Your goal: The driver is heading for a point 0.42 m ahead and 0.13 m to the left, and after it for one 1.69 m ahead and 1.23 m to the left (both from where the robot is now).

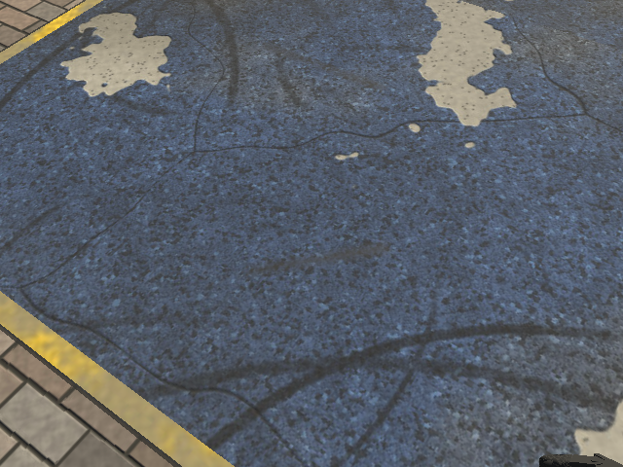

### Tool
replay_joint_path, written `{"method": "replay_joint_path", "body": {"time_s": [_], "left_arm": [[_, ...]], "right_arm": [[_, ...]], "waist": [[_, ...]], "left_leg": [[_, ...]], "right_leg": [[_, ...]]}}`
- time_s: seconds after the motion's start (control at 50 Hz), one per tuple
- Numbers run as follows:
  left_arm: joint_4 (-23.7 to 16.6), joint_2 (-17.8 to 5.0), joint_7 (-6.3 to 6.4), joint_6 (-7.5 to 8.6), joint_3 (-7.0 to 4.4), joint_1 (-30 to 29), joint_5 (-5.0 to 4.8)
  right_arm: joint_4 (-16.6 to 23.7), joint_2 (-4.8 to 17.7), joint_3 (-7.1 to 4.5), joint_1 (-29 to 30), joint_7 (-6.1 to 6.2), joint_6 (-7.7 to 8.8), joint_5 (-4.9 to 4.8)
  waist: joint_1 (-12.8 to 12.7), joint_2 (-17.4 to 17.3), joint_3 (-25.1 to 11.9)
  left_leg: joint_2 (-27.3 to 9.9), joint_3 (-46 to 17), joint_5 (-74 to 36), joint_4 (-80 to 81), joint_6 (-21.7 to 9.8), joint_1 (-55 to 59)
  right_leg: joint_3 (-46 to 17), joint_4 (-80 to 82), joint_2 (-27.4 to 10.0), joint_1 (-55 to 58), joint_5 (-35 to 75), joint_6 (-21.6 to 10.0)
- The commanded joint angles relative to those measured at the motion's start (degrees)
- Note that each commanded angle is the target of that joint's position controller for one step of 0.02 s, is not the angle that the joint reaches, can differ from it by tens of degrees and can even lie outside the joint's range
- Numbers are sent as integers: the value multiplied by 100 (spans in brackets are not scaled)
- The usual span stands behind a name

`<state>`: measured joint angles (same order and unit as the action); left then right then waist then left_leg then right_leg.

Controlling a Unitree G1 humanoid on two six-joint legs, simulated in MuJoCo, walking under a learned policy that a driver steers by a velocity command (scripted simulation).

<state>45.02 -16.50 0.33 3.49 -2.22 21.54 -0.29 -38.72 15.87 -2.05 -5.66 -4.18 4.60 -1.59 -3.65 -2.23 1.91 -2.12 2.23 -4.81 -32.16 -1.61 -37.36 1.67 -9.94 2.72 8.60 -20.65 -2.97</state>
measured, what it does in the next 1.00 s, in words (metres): walks ahead, turning left: left foot, then right foot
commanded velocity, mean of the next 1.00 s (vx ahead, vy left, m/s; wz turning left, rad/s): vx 0.26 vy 0.00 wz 0.52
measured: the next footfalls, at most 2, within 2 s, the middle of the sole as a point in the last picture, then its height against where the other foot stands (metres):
left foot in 0.08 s outside the picture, level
right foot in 0.54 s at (380, 435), level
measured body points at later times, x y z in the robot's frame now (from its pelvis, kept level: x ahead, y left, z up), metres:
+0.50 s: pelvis +0.29 +0.01 +0.01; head +0.32 +0.03 +0.45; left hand +0.44 +0.31 -0.07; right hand +0.43 -0.26 -0.10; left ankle +0.21 +0.10 -0.73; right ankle +0.49 -0.08 -0.70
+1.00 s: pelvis +0.37 +0.03 +0.00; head +0.38 +0.06 +0.45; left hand +0.33 +0.35 -0.11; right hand +0.66 -0.11 -0.08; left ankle +0.32 +0.12 -0.73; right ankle +0.49 -0.06 -0.73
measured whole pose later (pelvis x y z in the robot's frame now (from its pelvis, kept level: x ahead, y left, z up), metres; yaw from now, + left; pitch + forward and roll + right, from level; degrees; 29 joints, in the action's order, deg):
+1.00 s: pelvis +0.37 +0.03 +0.00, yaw +35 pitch +0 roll -2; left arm 41.2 -17.8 0.9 -0.7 -4.0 7.7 -0.6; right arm -34.0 17.6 -3.8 -10.6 -0.1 -4.0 -0.7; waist -0.8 0.6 3.0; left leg -2.0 1.0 16.6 -34.4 -1.0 -17.8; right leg 10.6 -29.9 -5.2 -18.4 -11.0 0.8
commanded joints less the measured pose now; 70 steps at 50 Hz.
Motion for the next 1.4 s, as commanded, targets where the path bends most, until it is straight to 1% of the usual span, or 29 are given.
{"method": "replay_joint_path", "body": {"time_s": [0.02,0.08,0.1,0.12,0.14,0.16,0.2,0.22,0.28,0.38,0.44,0.52,0.54,0.56,0.58,0.6,0.64,0.7,0.78,0.92,0.98,1.0,1.02,1.04,1.06,1.08,1.1,1.16,1.4], "left_arm": [[-170,-1062,59,32,-293,31,-2],[-257,-1193,162,-127,-316,-68,60],[-394,-1012,196,-95,-230,80,171],[-522,-208,49,31,15,877,189],[-550,-811,-50,235,-76,121,16],[-823,-981,-114,361,-129,-497,-208],[-915,-841,-61,468,-100,-884,-24],[-927,-851,-53,427,-118,-696,11],[-850,-714,-8,244,-90,-440,133],[-1163,-381,23,241,39,-1538,202],[-1226,-501,-18,263,-30,-1787,83],[-1110,-769,-32,297,-220,-1265,92],[-1101,-939,4,320,-266,-956,174],[-1187,-1196,56,264,-287,-748,244],[-1050,-1252,17,130,-338,-527,221],[-1218,-906,21,55,-281,-845,151],[-1304,-538,64,-100,-146,-1289,166],[-1164,-635,115,-170,-185,-1558,221],[-986,-725,165,-203,-265,-1463,154],[-821,-1013,79,-314,-398,-1623,14],[-646,-899,79,-375,-394,-1477,-107],[-567,-618,50,-399,-335,-1232,-23],[-910,-444,47,-391,-258,-1380,216],[-1008,-708,106,-361,-355,-2003,177],[-983,-764,121,-378,-394,-1955,49],[-839,-771,157,-404,-428,-1738,40],[-753,-813,198,-420,-455,-1643,105],[-704,-687,164,-389,-436,-1503,76],[-787,-593,-46,-219,-369,-1636,-53]], "right_arm": [[612,521,-123,665,-70,116,15],[283,1001,-389,-909,46,13,24],[192,1344,-492,-1718,142,-53,21],[174,1694,-546,-1817,109,2,4],[177,1101,-427,-1940,146,-14,-1],[212,1046,-394,-1606,191,-16,51],[355,941,-350,-982,220,-12,95],[444,906,-328,-812,251,3,188],[429,826,-312,-649,322,9,106],[234,1097,-399,-933,472,-107,67],[86,1125,-428,-1245,537,-268,11],[251,890,-394,-878,615,-409,19],[334,600,-308,-952,601,-397,60],[342,161,-178,-1583,581,-385,214],[349,479,-180,-2436,539,-369,45],[158,970,-318,-2280,568,-457,-14],[283,1149,-421,-1363,643,-689,-2],[414,754,-362,-1269,666,-821,17],[591,573,-296,-948,624,-788,92],[772,679,-316,-664,423,-834,81],[625,780,-419,-1101,392,-822,105],[625,1176,-542,-1280,456,-810,105],[846,1856,-660,-1114,540,-795,145],[885,1633,-606,-1190,503,-658,350],[849,1472,-536,-926,492,-547,371],[876,1311,-509,-562,503,-497,250],[911,1129,-445,-358,525,-495,145],[935,998,-357,-324,599,-541,173],[925,1221,-492,-318,562,-702,64]], "waist": [[83,695,263],[954,790,-891],[1228,213,-1515],[586,-1346,-2309],[1081,-668,-2425],[1043,-418,-1453],[624,577,-492],[385,284,-459],[163,74,-256],[549,-61,-68],[671,-258,-414],[212,-471,-660],[121,-178,-1066],[374,1122,-1661],[636,2236,-2259],[504,1381,-1875],[342,695,-1075],[470,1091,-533],[344,990,-795],[322,1053,-712],[547,788,-740],[491,-222,-603],[356,-1786,-374],[830,-1094,-587],[607,-830,-504],[408,-564,-439],[353,-527,-480],[270,-521,-730],[448,-771,-729]], "left_leg": [[260,76,314,175,-313,269],[804,374,791,155,-724,2443],[-12,-880,813,-5,-1057,4295],[-1547,-4276,2386,543,-2280,6213],[-1507,-4919,3007,1350,-2086,6178],[-1394,-4117,2826,1553,-1790,5434],[-956,-3120,1594,1774,-1583,3763],[-841,-2928,1177,1897,-1655,3259],[-600,-2336,699,2120,-1676,2336],[8,-1487,-281,1720,-1189,1504],[-41,-1841,-202,1223,-926,1946],[-22,-2473,214,14,-498,2522],[296,-2221,833,-866,-251,2304],[897,-1550,4053,-2455,74,1263],[932,-1267,4791,-3700,266,262],[545,-1296,4191,-4277,485,32],[259,-948,3421,-4358,674,7],[139,-535,2980,-3715,728,579],[-94,-469,2808,-2803,688,724],[-113,-82,2495,-1159,313,1645],[175,56,1639,332,-97,2685],[-456,-1027,631,1049,-460,3258],[-1877,-3179,-413,1316,-1524,3518],[-1943,-3268,-161,1474,-1923,3071],[-1654,-2738,152,1480,-1652,2934],[-1315,-2351,401,1399,-1301,2884],[-1174,-2183,285,1333,-1121,2908],[-907,-1937,-408,1196,-1121,2838],[-692,-3231,-143,787,-1113,2909]], "right_leg": [[-7,-303,-1661,-205,4479,-536],[379,-2854,-1399,-388,6879,-211],[375,-4552,-1210,-1851,5205,-48],[-124,-6776,94,-4245,-634,351],[-1005,-7270,51,-4762,-950,262],[-1013,-7129,-245,-5142,-495,160],[-849,-6190,-627,-4823,59,130],[-897,-6031,-728,-4477,186,182],[-683,-5279,-861,-4200,304,503],[-368,-3024,-408,-3531,2154,809],[-496,-2330,-70,-3176,2559,808],[-706,-1484,-185,-2574,2456,461],[-1001,-1365,-750,-1714,3160,182],[-2206,-1787,-2113,-266,5451,-349],[-4074,-1538,-3145,391,4543,-1283],[-3872,-1300,-2794,-73,3191,-1200],[-2397,-1084,-2086,-1106,2083,-798],[-1223,-657,-1536,-2193,2077,-808],[-929,-612,-1896,-1809,2559,-1132],[-432,-670,-2107,-1922,1980,-1005],[46,-1483,-1842,-2279,1468,-403],[593,-2627,-1349,-3086,518,156],[794,-4130,-376,-4761,-1586,754],[-245,-5223,-287,-4831,-1728,714],[-456,-5505,-388,-4852,-1195,610],[-518,-5452,-454,-4833,-679,583],[-528,-5426,-466,-4814,-368,619],[-470,-5516,-281,-4370,115,765],[-668,-2422,30,-3058,-40,637]]}}
Keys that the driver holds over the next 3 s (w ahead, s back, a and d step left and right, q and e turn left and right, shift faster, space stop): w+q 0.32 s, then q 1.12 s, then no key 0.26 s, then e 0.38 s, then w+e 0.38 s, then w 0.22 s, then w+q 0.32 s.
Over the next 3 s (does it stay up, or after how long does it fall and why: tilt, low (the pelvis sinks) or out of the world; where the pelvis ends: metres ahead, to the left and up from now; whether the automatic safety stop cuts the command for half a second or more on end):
stays up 0.66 0.25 0.02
